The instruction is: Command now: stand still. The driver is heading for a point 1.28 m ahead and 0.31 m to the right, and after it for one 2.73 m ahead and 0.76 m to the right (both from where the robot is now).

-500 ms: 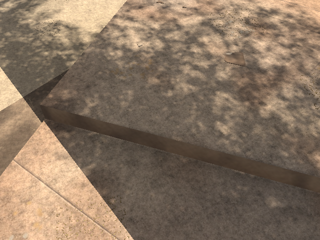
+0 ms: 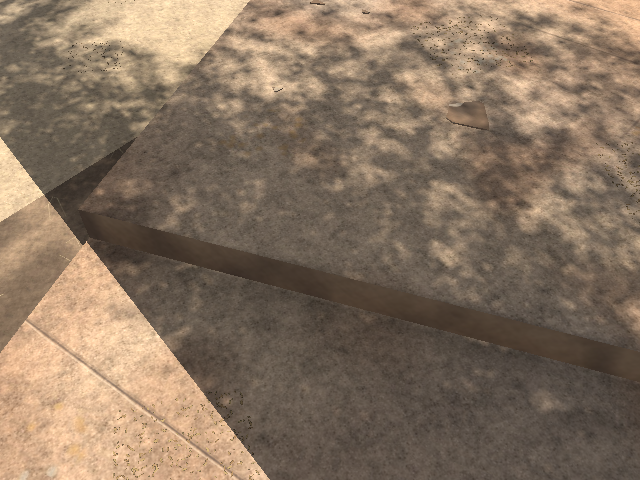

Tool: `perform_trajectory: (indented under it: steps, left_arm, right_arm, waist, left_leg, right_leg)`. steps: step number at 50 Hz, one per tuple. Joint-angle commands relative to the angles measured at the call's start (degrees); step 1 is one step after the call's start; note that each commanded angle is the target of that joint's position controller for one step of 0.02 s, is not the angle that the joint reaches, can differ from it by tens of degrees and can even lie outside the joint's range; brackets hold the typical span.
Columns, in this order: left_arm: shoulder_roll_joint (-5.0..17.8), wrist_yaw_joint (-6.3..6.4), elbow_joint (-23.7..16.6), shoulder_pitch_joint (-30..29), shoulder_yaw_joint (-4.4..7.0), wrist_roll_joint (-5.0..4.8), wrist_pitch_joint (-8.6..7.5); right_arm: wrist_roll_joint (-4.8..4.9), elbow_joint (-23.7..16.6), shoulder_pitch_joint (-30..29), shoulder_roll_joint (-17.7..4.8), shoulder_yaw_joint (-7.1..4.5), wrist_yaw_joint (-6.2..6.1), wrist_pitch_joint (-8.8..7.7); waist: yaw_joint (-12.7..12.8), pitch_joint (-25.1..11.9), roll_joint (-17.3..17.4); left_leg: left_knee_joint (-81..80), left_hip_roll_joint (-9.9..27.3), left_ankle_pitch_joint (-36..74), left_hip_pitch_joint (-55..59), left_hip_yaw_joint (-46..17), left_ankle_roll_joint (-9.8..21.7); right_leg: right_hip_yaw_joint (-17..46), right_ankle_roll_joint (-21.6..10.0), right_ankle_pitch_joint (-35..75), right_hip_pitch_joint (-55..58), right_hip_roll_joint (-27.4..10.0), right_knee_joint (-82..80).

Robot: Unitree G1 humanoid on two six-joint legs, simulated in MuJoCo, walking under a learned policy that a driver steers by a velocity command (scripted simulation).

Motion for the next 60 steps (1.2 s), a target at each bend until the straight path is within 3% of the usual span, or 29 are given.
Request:
perform_trajectory:
  steps: [1,28,29,30,31,32,33,34,36,38,41,43,44,45,46,47,48,49,50,51,52,55,57,60]
  left_arm:
    - [5.8,0.20,-1.2,0.5,0.80,-0.02,-0.42]
    - [4.6,0.37,0.8,3.3,0.06,-0.22,-0.44]
    - [3.5,0.44,1.5,4.8,-0.16,-0.22,-0.32]
    - [4.1,0.38,1.2,4.6,0.22,-0.83,-0.42]
    - [5.3,-0.07,-0.9,0.2,0.48,-1.03,-1.20]
    - [4.6,-0.81,-4.3,-5.5,0.05,-1.83,-2.69]
    - [5.3,-1.41,-5.9,-8.3,0.25,-2.17,-4.15]
    - [5.7,-1.96,-6.0,-7.4,0.61,-2.11,-5.43]
    - [4.9,-2.96,-6.4,-6.3,0.70,-2.15,-7.54]
    - [4.3,-3.50,-7.1,-7.8,0.76,-2.06,-8.54]
    - [3.5,-4.19,-7.2,-5.4,0.39,-2.56,-8.22]
    - [5.6,-3.82,-5.4,2.3,1.45,-2.80,-7.78]
    - [8.3,-3.35,-3.1,11.4,2.94,-3.13,-7.74]
    - [13.8,-2.78,-0.8,23.5,4.96,-3.00,-7.88]
    - [17.7,-3.33,-0.6,29.0,4.72,-1.09,-8.36]
    - [11.7,-4.16,-1.8,22.3,2.72,0.18,-9.41]
    - [8.8,-4.54,-3.3,16.4,1.59,-0.12,-9.75]
    - [6.9,-4.90,-4.2,13.0,0.78,-0.09,-9.62]
    - [7.0,-5.14,-4.7,10.5,0.59,0.27,-9.14]
    - [5.8,-5.24,-5.0,9.1,0.04,0.73,-8.69]
    - [5.5,-5.08,-4.9,9.4,-0.17,0.71,-8.43]
    - [6.3,-4.28,-4.0,12.8,-0.32,0.04,-8.79]
    - [6.2,-3.44,-4.1,14.7,-0.62,0.05,-8.77]
    - [6.3,-2.27,-4.2,18.7,-1.01,-0.44,-8.83]
  right_arm:
    - [0.03,-0.5,3.9,-5.5,-0.90,-0.16,-0.34]
    - [0.19,2.0,7.7,-3.9,-0.52,-0.28,-0.32]
    - [0.27,3.0,9.7,-3.9,-0.64,-0.44,-0.21]
    - [1.02,2.5,10.0,-7.0,-1.65,-0.73,-0.03]
    - [1.63,2.2,12.5,-10.0,-2.62,-0.92,-0.20]
    - [2.04,1.2,11.4,-13.5,-3.84,-1.11,-1.06]
    - [1.39,0.1,9.6,-12.6,-3.83,-1.19,-2.16]
    - [1.06,-0.5,8.9,-10.2,-3.44,-1.08,-3.11]
    - [1.77,-1.5,8.5,-8.6,-3.25,-0.45,-3.84]
    - [1.91,-2.7,8.6,-9.2,-3.41,-0.27,-3.75]
    - [2.35,-4.3,7.8,-11.8,-4.03,0.04,-3.73]
    - [2.24,-5.3,6.3,-12.2,-3.99,0.28,-3.94]
    - [1.64,-6.1,4.7,-11.4,-3.59,0.53,-4.10]
    - [0.54,-8.1,1.3,-8.6,-2.65,0.94,-4.32]
    - [0.99,-11.8,2.1,-0.5,-0.74,1.09,-5.88]
    - [4.29,-13.2,0.5,-3.8,-1.36,1.21,-7.15]
    - [5.07,-14.7,-2.7,-6.1,-1.48,1.70,-7.79]
    - [3.98,-14.8,-3.7,-6.6,-1.40,1.98,-7.82]
    - [2.55,-14.8,-3.6,-6.4,-1.67,2.08,-7.48]
    - [1.96,-14.7,-3.1,-6.1,-1.85,2.45,-6.61]
    - [2.07,-14.3,-2.1,-5.6,-1.81,2.82,-5.61]
    - [1.40,-15.5,-5.8,-6.0,-1.95,2.33,-4.11]
    - [1.24,-18.2,-13.0,-6.3,-1.96,2.12,-4.57]
    - [1.88,-21.1,-21.0,-4.4,-1.23,3.25,-5.81]
  waist:
    - [0.0,0.6,0.8]
    - [-0.2,1.4,0.7]
    - [-0.6,-1.1,1.7]
    - [-1.4,0.4,4.9]
    - [-3.7,4.6,8.2]
    - [-4.9,10.1,13.0]
    - [-4.7,13.0,10.2]
    - [-3.5,12.9,7.0]
    - [-2.8,9.6,5.6]
    - [-3.4,6.4,6.7]
    - [-1.4,6.5,8.5]
    - [3.3,4.9,7.2]
    - [8.1,0.6,6.0]
    - [14.0,-5.9,-2.9]
    - [11.3,-11.2,-20.3]
    - [8.4,-7.1,-14.7]
    - [6.2,-1.6,-10.0]
    - [4.5,-0.9,-5.0]
    - [2.2,-0.1,-3.3]
    - [0.4,1.2,-3.7]
    - [-0.6,2.1,-4.9]
    - [-0.5,6.0,-1.9]
    - [1.3,7.9,-1.0]
    - [3.3,8.6,-1.2]
  left_leg:
    - [-6.5,3.6,9.9,-8.2,-2.8,0.1]
    - [-6.5,3.4,10.2,-8.1,-2.0,0.0]
    - [-8.2,3.1,-2.6,-6.9,-2.2,0.8]
    - [-10.4,5.0,-20.4,-7.0,-6.2,3.5]
    - [-16.0,11.4,-34.8,-6.3,-15.7,7.7]
    - [-22.6,21.2,-37.6,-5.7,-27.4,12.5]
    - [-24.2,24.5,-31.0,-3.3,-31.4,14.3]
    - [-23.0,24.2,-24.3,1.8,-29.5,13.6]
    - [-21.0,21.4,-15.2,6.9,-22.1,10.6]
    - [-20.4,16.7,-9.5,3.6,-14.2,8.3]
    - [-19.2,15.8,-10.0,-6.9,-10.0,9.1]
    - [-13.4,15.0,-3.4,-12.3,-7.9,8.5]
    - [-3.1,13.1,9.2,-15.4,-5.3,7.4]
    - [20.8,8.4,15.9,-24.0,0.5,3.9]
    - [43.3,-0.1,-9.4,-39.5,-1.1,1.9]
    - [53.4,1.4,-6.1,-46.9,-8.0,4.2]
    - [56.1,5.3,-1.4,-52.1,-7.1,6.1]
    - [54.1,8.4,3.6,-49.8,-5.6,6.4]
    - [50.4,10.7,7.3,-47.0,-4.8,5.9]
    - [48.1,12.2,9.7,-43.9,-4.2,5.2]
    - [46.9,12.8,10.8,-42.6,-3.4,4.3]
    - [41.6,12.9,16.2,-46.7,-1.5,1.2]
    - [32.3,12.0,21.4,-47.1,0.6,-0.2]
    - [19.2,9.7,30.4,-40.8,4.4,0.0]
  right_leg:
    - [0.4,-2.3,8.2,6.0,-1.2,-2.0]
    - [0.1,-2.4,8.5,5.2,-1.0,-1.9]
    - [-2.3,-2.4,-2.0,5.6,1.0,-0.2]
    - [-5.8,-2.5,-17.1,0.9,4.1,5.3]
    - [-6.9,-2.7,-21.7,-8.9,4.1,11.7]
    - [-6.5,-3.2,-15.4,-17.9,0.3,19.9]
    - [-3.6,-3.6,-14.0,-25.5,-3.5,25.5]
    - [-2.6,-3.8,-12.0,-31.2,-5.3,28.5]
    - [-2.9,-4.0,-8.5,-32.2,-7.5,24.2]
    - [-6.9,-3.1,-5.1,-22.3,-5.4,15.5]
    - [-11.4,-2.0,-3.2,-7.3,-2.6,8.8]
    - [-13.0,-2.9,-2.5,4.5,-0.3,6.9]
    - [-12.9,-4.3,-3.3,15.1,0.9,6.0]
    - [-0.7,-7.6,-11.5,28.1,-7.2,1.6]
    - [33.1,-14.8,-36.4,35.3,-21.3,-11.4]
    - [44.5,-16.0,-44.1,30.1,-24.0,-17.6]
    - [36.6,-14.8,-38.2,26.0,-23.9,-16.2]
    - [27.8,-13.7,-29.2,21.7,-21.0,-15.6]
    - [21.0,-12.7,-23.4,16.8,-18.3,-16.0]
    - [15.6,-11.6,-19.8,11.9,-15.4,-16.9]
    - [12.5,-11.4,-17.7,9.2,-14.2,-18.3]
    - [6.5,-12.5,-8.9,7.0,-12.7,-22.1]
    - [2.3,-12.5,-1.5,6.0,-11.6,-24.2]
    - [-3.1,-11.5,6.8,6.4,-10.3,-27.7]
